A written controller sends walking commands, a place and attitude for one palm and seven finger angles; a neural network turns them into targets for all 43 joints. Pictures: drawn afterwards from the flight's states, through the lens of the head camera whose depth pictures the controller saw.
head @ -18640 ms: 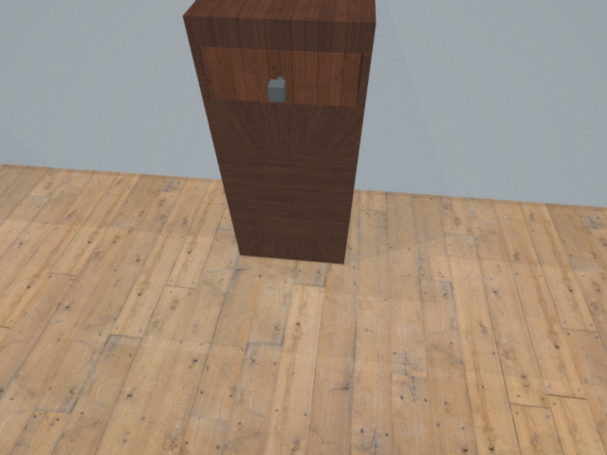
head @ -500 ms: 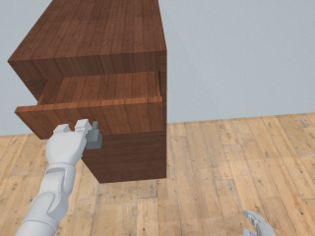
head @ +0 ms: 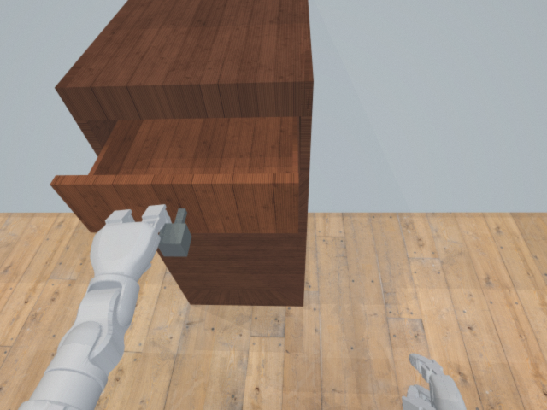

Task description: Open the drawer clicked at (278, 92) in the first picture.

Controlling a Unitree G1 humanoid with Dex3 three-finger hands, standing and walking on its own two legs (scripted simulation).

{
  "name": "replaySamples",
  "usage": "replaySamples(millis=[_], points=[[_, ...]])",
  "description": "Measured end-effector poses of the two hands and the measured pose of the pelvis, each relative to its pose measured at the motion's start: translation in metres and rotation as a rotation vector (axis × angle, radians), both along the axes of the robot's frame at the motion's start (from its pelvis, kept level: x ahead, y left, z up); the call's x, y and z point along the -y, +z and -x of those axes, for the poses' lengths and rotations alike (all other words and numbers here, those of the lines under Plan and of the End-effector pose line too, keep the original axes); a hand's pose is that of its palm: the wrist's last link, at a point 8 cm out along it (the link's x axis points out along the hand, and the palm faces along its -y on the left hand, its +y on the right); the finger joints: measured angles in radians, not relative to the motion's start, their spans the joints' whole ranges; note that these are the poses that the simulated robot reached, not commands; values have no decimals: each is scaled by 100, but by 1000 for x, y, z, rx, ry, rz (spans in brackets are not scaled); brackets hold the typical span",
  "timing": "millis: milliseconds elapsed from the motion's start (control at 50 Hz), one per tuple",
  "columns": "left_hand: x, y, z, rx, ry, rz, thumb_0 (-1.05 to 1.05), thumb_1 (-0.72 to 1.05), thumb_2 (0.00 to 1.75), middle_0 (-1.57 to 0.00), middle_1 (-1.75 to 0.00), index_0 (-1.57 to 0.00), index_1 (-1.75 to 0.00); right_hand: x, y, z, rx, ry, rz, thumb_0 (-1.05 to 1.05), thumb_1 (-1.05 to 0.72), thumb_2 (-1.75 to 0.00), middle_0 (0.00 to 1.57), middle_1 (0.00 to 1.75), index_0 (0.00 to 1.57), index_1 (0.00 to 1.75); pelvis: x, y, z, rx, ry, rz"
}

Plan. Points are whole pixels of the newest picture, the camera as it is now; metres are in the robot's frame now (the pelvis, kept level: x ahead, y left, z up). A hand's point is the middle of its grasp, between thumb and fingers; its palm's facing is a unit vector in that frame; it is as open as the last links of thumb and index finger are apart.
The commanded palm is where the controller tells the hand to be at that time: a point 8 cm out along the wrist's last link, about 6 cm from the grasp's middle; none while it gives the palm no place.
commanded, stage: pull the drawer open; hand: left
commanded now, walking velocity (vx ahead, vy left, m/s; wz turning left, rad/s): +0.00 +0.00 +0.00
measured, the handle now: (177, 229) +0.37 +0.20 +0.04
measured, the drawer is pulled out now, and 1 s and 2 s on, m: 0.16 0.29 0.29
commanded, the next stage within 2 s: open the thumb to release the handle in 1.12 s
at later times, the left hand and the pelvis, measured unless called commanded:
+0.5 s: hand (121, 337) +0.20 +0.23 +0.03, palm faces +0.02 -0.10 -0.99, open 5.5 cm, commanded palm +0.16 +0.23 +0.08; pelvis +0.01 +0.00 -0.01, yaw -1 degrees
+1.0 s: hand (93, 387) +0.14 +0.25 +0.03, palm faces +0.03 -0.09 -1.00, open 4.9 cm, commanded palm +0.11 +0.24 +0.08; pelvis -0.01 +0.00 -0.01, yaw -1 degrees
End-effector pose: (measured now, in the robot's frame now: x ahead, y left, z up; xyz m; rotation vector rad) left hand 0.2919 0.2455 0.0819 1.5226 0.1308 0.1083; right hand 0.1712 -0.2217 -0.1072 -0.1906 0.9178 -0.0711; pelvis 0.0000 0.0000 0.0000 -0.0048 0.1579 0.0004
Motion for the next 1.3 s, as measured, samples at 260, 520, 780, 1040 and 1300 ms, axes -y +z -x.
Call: replaySamples(millis=[260,520,780,1040,1300], points=[[4,-3,52,13,33,53,0,88,89,-42,-135,-26,-123,36,7,20,30,-80,30,1,-91,-90,20,30,20,30,1,-1,-6,-6,-46,-7],[10,-3,117,28,59,54,0,88,89,-42,-135,-29,-124,-5,15,-47,162,76,-43,1,-91,-90,20,30,20,30,-1,-8,-10,2,-25,-4],[7,1,162,-7,72,48,0,88,89,-42,-135,-31,-125,-24,27,-59,212,160,-61,1,-91,-90,20,30,20,30,4,-9,-7,14,-34,-1],[2,-3,170,53,45,49,1,88,89,-42,-135,-41,-134,-2,8,-17,130,104,18,1,-91,-90,20,30,20,30,2,-15,16,25,-13,0],[-16,2,160,43,57,-32,0,86,88,-42,-135,-42,-135,-5,6,6,110,49,-4,1,-91,-90,20,30,20,30,2,-11,26,62,-26,-6]])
